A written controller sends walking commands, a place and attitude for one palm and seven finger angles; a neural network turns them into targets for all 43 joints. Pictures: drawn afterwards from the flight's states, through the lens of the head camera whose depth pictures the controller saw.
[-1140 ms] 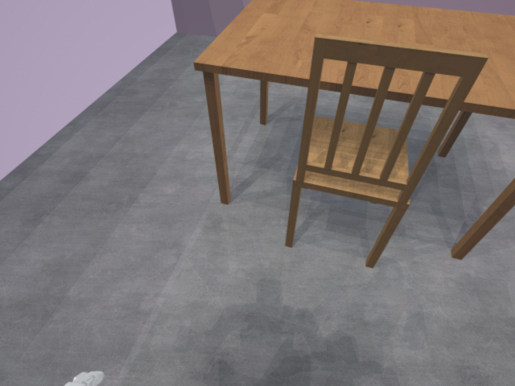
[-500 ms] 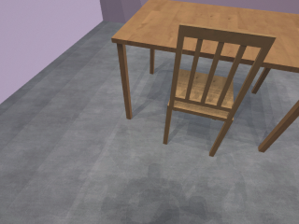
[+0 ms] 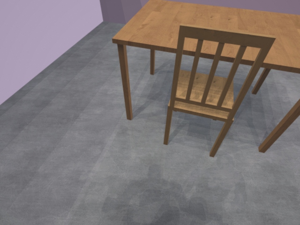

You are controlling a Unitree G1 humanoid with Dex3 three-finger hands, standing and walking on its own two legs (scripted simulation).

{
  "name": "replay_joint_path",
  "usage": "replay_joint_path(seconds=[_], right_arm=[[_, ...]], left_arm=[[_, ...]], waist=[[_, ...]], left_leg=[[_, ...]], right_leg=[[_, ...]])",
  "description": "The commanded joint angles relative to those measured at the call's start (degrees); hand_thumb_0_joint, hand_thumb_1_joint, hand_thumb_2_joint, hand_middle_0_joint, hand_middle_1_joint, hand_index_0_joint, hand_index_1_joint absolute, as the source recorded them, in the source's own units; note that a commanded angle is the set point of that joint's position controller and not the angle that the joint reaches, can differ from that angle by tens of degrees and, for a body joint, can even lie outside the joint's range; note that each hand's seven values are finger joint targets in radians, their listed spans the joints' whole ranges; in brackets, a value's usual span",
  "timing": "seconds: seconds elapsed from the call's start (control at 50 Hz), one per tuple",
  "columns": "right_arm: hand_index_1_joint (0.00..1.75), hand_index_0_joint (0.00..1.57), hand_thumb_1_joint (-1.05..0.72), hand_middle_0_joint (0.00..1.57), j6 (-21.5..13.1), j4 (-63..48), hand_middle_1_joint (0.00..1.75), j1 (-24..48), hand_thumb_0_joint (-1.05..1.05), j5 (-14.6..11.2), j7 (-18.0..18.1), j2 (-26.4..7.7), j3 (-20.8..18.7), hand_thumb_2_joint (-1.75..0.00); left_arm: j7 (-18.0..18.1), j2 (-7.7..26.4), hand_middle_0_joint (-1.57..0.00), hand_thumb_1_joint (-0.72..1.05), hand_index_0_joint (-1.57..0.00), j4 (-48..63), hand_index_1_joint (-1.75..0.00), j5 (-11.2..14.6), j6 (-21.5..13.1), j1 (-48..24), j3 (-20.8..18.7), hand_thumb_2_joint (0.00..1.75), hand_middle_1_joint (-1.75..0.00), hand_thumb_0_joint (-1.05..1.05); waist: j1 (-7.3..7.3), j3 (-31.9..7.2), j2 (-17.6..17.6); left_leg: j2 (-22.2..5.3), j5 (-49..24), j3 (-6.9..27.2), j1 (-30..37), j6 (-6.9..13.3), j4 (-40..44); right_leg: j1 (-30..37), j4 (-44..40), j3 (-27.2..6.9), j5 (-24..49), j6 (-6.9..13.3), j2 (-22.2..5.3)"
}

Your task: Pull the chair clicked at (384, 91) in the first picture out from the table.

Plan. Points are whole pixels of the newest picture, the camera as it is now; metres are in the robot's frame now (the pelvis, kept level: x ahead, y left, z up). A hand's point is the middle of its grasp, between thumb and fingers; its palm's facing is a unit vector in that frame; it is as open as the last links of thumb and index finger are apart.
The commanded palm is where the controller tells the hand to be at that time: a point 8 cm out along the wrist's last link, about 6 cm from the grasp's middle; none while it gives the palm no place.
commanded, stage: look at it before walking up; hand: left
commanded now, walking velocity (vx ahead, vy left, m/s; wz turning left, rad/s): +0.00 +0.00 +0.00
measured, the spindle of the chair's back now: (211, 76) +0.81 -0.27 -0.07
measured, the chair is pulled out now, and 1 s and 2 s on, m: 0.00 0.00 0.00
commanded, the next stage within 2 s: turn to face it in 0.30 s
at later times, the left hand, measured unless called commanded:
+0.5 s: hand out of the picture +0.08 +0.25 -0.15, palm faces -0.03 -0.94 -0.34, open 7.4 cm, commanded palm none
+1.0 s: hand out of the picture +0.07 +0.19 -0.18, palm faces -0.14 -0.97 -0.20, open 7.4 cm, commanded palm none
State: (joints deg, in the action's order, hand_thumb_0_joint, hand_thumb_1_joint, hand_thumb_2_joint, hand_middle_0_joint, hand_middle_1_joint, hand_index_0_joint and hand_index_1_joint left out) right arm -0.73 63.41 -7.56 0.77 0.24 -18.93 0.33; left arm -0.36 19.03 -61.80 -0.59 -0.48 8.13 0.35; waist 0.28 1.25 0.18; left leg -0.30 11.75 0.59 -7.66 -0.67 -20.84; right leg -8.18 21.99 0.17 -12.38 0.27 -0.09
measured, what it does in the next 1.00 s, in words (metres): stands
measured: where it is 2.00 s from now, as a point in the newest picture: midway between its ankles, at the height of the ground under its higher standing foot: outside the picture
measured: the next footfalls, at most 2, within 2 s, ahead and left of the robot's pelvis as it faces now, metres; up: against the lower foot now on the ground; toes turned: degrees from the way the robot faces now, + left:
left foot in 1.58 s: +0.19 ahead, +0.06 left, +0.00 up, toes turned -8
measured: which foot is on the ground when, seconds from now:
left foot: down 0.00-1.00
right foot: down 0.00-1.00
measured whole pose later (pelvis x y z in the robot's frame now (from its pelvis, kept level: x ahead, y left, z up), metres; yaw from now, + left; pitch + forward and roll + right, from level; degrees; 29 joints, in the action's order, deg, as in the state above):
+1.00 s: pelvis -0.01 +0.01 -0.02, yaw -7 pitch +0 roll +0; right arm 1.2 59.6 -14.0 0.8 1.4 -11.3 -1.8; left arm -0.1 11.1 -56.1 -1.1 2.7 12.9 -0.9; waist 1.3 2.4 -0.4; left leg -2.9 18.4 -6.2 -14.8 -0.4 -33.1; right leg -18.0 33.7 -6.6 -15.9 0.0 2.7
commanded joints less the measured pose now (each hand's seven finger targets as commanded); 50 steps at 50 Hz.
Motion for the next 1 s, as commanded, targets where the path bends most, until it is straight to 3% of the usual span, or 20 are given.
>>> replay_joint_path(seconds=[0.0, 0.46, 0.52, 0.58, 0.7, 0.76, 0.88, 0.92, 0.94, 0.98], right_arm=[[0.30, 0.20, -0.90, 0.20, -1.43, -3.69, 0.30, 2.53, 0.00, -0.26, 0.78, -11.71, -2.34, -0.90], [0.30, 0.20, -0.90, 0.20, -1.44, -3.68, 0.30, 2.53, 0.00, -0.30, 1.03, -12.09, -2.51, -0.90], [0.30, 0.20, -0.90, 0.20, -1.05, -3.74, 0.30, 0.89, 0.00, -0.23, 1.27, -8.99, -2.25, -0.90], [0.30, 0.20, -0.90, 0.20, -0.26, -4.34, 0.30, -1.10, 0.00, -0.18, 1.48, -5.58, -1.88, -0.90], [0.30, 0.20, -0.90, 0.20, 0.32, -6.62, 0.30, -2.90, 0.00, -0.15, 1.77, -4.73, -2.90, -0.90], [0.30, 0.20, -0.90, 0.20, 0.54, -7.68, 0.30, -3.37, 0.00, -0.18, 1.77, -3.88, -3.41, -0.90], [0.30, 0.20, -0.90, 0.20, 0.85, -7.85, 0.30, -6.63, 0.00, -0.25, 1.67, 0.02, -3.67, -0.90], [0.30, 0.20, -0.90, 0.20, 0.65, -7.30, 0.30, -8.12, 0.00, -0.20, 1.71, 0.42, -3.80, -0.90], [0.30, 0.20, -0.90, 0.20, 0.57, -7.12, 0.30, -8.57, 0.00, -0.11, 1.71, 0.19, -3.94, -0.90], [0.30, 0.20, -0.90, 0.20, 0.20, -7.20, 0.30, -8.85, 0.00, 0.15, 1.83, -1.91, -4.47, -0.90]], left_arm=[[1.02, 11.67, -0.20, 0.90, -0.20, 3.69, -0.30, -0.01, -1.01, -2.49, -2.72, 0.90, -0.30, 0.00], [0.97, 12.21, -0.20, 0.90, -0.20, 3.65, -0.30, -0.07, -1.02, -2.13, -2.84, 0.90, -0.30, 0.00], [1.08, 9.45, -0.20, 0.90, -0.20, 3.79, -0.30, -0.08, -0.17, -0.59, -2.73, 0.90, -0.30, 0.00], [1.25, 6.18, -0.20, 0.90, -0.20, 4.29, -0.30, -0.13, 1.05, 1.67, -2.31, 0.90, -0.30, 0.00], [1.20, 5.01, -0.20, 0.90, -0.20, 6.92, -0.30, -0.43, 1.76, 3.81, -2.92, 0.90, -0.30, 0.00], [1.16, 4.61, -0.20, 0.90, -0.20, 8.05, -0.30, -0.59, 1.85, 4.63, -3.29, 0.90, -0.30, 0.00], [1.38, 4.46, -0.20, 0.90, -0.20, 9.70, -0.30, -0.63, 1.99, 4.72, -4.18, 0.90, -0.30, 0.00], [1.39, 3.31, -0.20, 0.90, -0.20, 10.10, -0.30, -0.56, 2.09, 4.02, -4.25, 0.90, -0.30, 0.00], [1.34, 2.40, -0.20, 0.90, -0.20, 10.41, -0.30, -0.59, 2.23, 3.49, -4.25, 0.90, -0.30, 0.00], [1.03, -0.31, -0.20, 0.90, -0.20, 11.07, -0.30, -0.58, 2.36, 3.53, -4.08, 0.90, -0.30, 0.00]], waist=[[-0.38, -2.62, -0.38], [-0.16, -3.43, -0.17], [-0.16, -4.11, -0.32], [-0.11, -2.83, 0.15], [-0.12, -2.13, 0.41], [-0.15, -1.91, -0.67], [0.76, -1.73, -5.90], [1.26, -1.70, -3.95], [1.30, -0.99, -1.77], [0.91, 0.05, 6.16]], left_leg=[[-6.22, -7.89, 5.16, -0.07, 1.88, 3.30], [-6.74, -11.08, 4.16, 2.27, 1.70, 2.73], [-7.08, -12.54, 2.24, 2.36, 1.18, 0.57], [-7.34, -10.85, 0.82, 1.29, 0.71, -0.84], [-8.27, -7.89, -0.09, -0.96, 1.29, -3.47], [-7.86, -3.52, -0.79, -2.74, 1.32, -5.41], [-4.28, 5.71, -3.28, -4.21, 0.23, -11.49], [-5.24, 4.71, -2.34, -2.38, 0.69, -9.69], [-6.85, 4.91, -0.76, -2.30, 1.35, -7.27], [-13.14, 6.71, 5.88, -3.45, 4.38, 0.88]], right_leg=[[0.49, -3.63, -5.92, 7.74, 1.40, -6.74], [0.87, -3.42, -6.54, 13.05, 1.73, -6.70], [0.42, -1.08, -7.25, 16.84, 1.55, -6.45], [-2.22, 1.07, -7.62, 16.14, 1.00, -5.78], [-5.90, 5.51, -9.10, 15.18, 1.30, -4.22], [-7.47, 5.98, -10.74, 13.02, 1.71, -4.21], [-12.10, 0.82, -18.31, 4.83, 4.71, -7.50], [-14.23, 1.98, -16.75, 3.84, 4.24, -5.94], [-15.46, 3.90, -14.28, 1.75, 3.31, -3.84], [-16.84, 13.17, -7.11, -1.18, 0.86, 1.41]])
